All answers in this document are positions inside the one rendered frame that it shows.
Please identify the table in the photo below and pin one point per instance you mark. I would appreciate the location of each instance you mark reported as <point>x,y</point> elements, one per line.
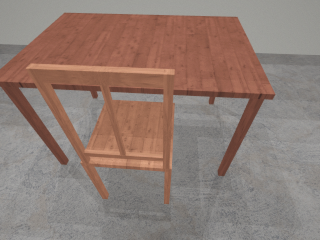
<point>211,57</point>

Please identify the chair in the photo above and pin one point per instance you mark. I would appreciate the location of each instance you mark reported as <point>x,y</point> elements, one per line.
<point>136,135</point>

